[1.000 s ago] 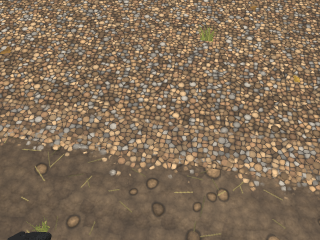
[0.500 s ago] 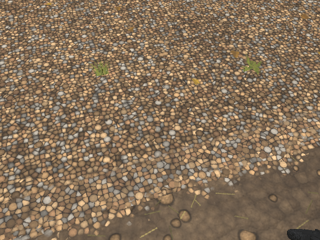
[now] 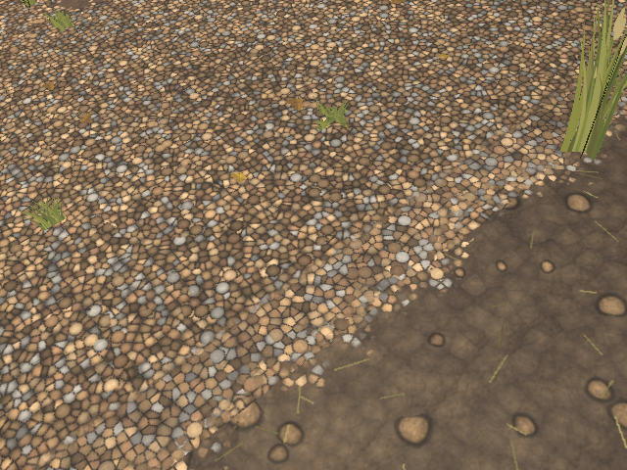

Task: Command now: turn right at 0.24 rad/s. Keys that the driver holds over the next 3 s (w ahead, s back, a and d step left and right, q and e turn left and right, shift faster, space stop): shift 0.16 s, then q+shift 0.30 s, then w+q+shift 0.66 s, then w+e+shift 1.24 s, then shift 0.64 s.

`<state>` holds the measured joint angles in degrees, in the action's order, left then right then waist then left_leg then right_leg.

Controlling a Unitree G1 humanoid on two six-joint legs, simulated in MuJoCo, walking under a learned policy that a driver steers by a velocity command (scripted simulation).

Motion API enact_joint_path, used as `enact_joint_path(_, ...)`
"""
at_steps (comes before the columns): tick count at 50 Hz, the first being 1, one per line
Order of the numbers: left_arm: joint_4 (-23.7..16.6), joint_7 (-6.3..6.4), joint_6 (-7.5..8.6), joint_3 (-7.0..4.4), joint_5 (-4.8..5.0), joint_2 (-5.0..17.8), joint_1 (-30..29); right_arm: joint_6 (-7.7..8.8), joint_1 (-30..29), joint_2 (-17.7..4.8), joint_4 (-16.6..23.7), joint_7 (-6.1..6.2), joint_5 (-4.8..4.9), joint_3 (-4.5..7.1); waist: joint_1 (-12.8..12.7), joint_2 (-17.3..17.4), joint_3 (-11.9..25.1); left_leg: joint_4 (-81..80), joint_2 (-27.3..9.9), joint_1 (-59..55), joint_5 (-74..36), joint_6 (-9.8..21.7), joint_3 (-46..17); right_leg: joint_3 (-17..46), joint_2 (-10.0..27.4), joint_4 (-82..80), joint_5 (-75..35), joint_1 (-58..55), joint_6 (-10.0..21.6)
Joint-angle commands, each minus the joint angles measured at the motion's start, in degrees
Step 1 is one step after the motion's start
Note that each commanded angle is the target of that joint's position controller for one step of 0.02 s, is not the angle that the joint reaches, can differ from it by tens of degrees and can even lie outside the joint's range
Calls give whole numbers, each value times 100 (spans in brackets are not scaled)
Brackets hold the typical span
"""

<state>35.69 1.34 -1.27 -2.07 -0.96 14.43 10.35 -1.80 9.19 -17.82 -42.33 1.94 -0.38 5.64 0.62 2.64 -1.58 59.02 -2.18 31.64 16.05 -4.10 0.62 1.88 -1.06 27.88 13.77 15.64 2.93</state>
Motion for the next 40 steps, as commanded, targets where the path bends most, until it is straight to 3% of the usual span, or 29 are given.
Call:
enact_joint_path(1, -288, 28, 65, -203, -17, 788, -240, 96, -356, -129, 477, -52, 11, -65, -135, -1104, 593, -945, -133, -332, 121, -22, -139, 1019, 1218, -697, -1618, -640, 909)
enact_joint_path(5, -96, -51, 28, -187, 26, 764, -252, 124, -273, -195, 467, -90, 57, -86, -205, -1074, 384, -1965, -59, -1003, 583, 84, -49, 1398, 1294, -576, -1406, -423, 1046)
enact_joint_path(7, 27, -56, 41, -106, 95, 567, -388, 194, 46, -48, 340, -119, -2, -147, 97, -855, 353, -3394, -35, -1841, -642, 209, -16, 1322, 1083, -384, -1437, -162, 790)
enact_joint_path(8, 111, -52, 92, -69, 54, 435, -206, 241, 158, -185, 306, -119, -99, -150, 59, -571, 497, -3607, -258, -2420, -1753, 291, -334, 1216, 837, -264, -1139, 13, 495)
enact_joint_path(9, 188, -70, 158, -71, -76, 377, 106, 266, 195, -551, 316, -115, -123, -101, -255, 174, 666, -3364, -694, -2627, -2970, 467, -707, 725, 379, 23, -441, 21, 162)
enact_joint_path(10, 246, -60, 182, -114, -127, 421, 183, 276, -94, -487, 266, -157, -21, -112, -458, 675, 667, -3280, -648, -1978, -2274, 767, -739, 423, 147, -185, -166, -423, -81)
enact_joint_path(11, 210, -9, 153, -211, -108, 807, -317, 276, -256, -518, 395, -195, 73, -64, -170, 531, 369, -3373, -512, -1570, -1775, 830, -812, 232, 32, 94, -136, -500, -197)
enact_joint_path(12, 166, 52, 110, -279, -76, 853, -490, 283, -308, -615, 420, -191, 94, -36, -169, 519, 350, -3432, -553, -1371, -1717, 867, -990, 74, 3, 287, -185, -563, -199)
enact_joint_path(14, 166, 136, -18, -349, -40, 797, -360, 304, -324, -769, 543, -167, 161, 30, -207, 625, 299, -3415, -627, -1165, -1753, 1031, -1366, -67, -26, 556, -186, -488, -124)
enact_joint_path(18, 149, 115, -55, -415, 8, 509, -186, 217, -154, -678, 751, -46, 160, 60, -204, 495, 476, -3219, -612, -794, -1387, 1219, -1986, 6, 1, 650, 158, -512, 19)
enact_joint_path(19, 188, 106, -48, -459, 7, 557, -20, 186, -282, -619, 869, -34, 174, 53, -288, 204, 510, -2926, -427, -371, -1123, 1063, -1803, 164, 228, 357, 151, -832, 133)
enact_joint_path(20, 257, 99, -42, -522, -8, 716, 257, 123, -493, -529, 1016, -53, 197, 31, -387, -449, 541, -2158, -43, 240, -611, 735, -1138, 534, 806, -213, 57, -1204, 411)
enact_joint_path(21, 220, 93, 15, -555, -54, 888, 245, 32, -409, -361, 1094, -73, 238, 0, -328, -1618, 568, -983, 390, 693, 731, 414, -322, 1559, 2006, -929, -833, -1314, 1003)
enact_joint_path(22, 77, 103, 128, -479, -120, 759, 117, -29, -361, -571, 1133, -89, 159, 91, -282, -1550, 673, 408, 6, 958, 1808, 215, -365, 1987, 2730, -996, -1815, -1267, 1470)
enact_joint_path(23, -42, 129, 203, -429, -122, 645, -60, -94, -257, -736, 1073, -116, 179, 187, -177, -948, 693, 1165, -151, 952, 1768, 144, -517, 1743, 2702, -958, -2121, -1114, 1537)
enact_joint_path(24, -65, 136, 260, -462, -33, 731, -162, -146, -109, -648, 1014, -151, 235, 175, -78, -661, 713, 1255, -427, 1067, 1197, 155, -549, 1347, 2462, -1194, -463, -1138, 1273)
enact_joint_path(25, -33, 144, 324, -511, 88, 900, -161, -156, -194, -567, 1059, -203, 243, 129, -135, -811, 560, 1139, -544, 1310, 752, 160, -439, 1224, 2308, -1507, 845, -1161, 1057)
enact_joint_path(26, 1, 172, 369, -528, 129, 1005, -54, -148, -329, -557, 1097, -250, 239, 117, -234, -903, 457, 1095, -566, 1442, 519, 149, -316, 1079, 2207, -1714, 1568, -1201, 903)
enact_joint_path(30, 149, 189, 489, -576, 74, 1161, 508, 10, -738, -350, 1284, -361, 251, 12, -538, -667, 273, 342, -603, 1576, 276, 179, -59, 386, 2164, -2063, 2065, -1696, 635)
enact_joint_path(34, 263, 44, 605, -656, 97, 1330, 551, 122, -893, -206, 1392, -394, 284, -60, -517, -741, -37, -349, -731, 1387, 271, 271, 52, -328, 2260, -2239, 1742, -1753, 566)
enact_joint_path(35, 382, -121, 602, -506, -251, 1096, 900, -85, -1017, -291, 1371, -648, -283, -45, -601, -789, 42, -785, -538, 1010, 63, 375, 419, -819, 2204, -2173, 1910, -1711, 378)
enact_joint_path(36, 424, -184, 587, -510, -237, 1087, 907, -140, -1132, -310, 1398, -766, -245, -21, -646, -1037, -63, -985, -480, 725, 67, 455, 588, -1054, 2092, -2146, 1947, -1488, 262)
enact_joint_path(38, 461, -202, 512, -517, -192, 1223, 916, -135, -1248, -334, 1439, -877, -124, -34, -605, -1172, -237, -1221, -415, 397, 303, 644, 762, -1295, 2127, -2076, 2050, -1314, 172)
enact_joint_path(40, 487, -224, 411, -519, -179, 1326, 883, -107, -1137, -390, 1388, -861, -108, -49, -457, -1134, -335, -1486, -268, 6, 617, 871, 970, -1515, 2241, -1837, 1811, -1285, 141)
